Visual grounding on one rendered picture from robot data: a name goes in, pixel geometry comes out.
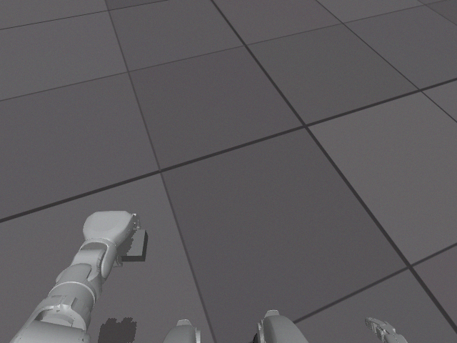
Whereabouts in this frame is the left robot arm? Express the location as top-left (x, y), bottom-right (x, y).
top-left (9, 238), bottom-right (117, 343)

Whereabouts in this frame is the right robot hand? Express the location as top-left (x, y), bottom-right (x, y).
top-left (365, 317), bottom-right (408, 343)

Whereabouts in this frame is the left robot hand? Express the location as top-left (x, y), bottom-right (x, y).
top-left (83, 211), bottom-right (141, 267)

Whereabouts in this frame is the small box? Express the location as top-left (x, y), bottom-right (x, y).
top-left (118, 229), bottom-right (149, 262)

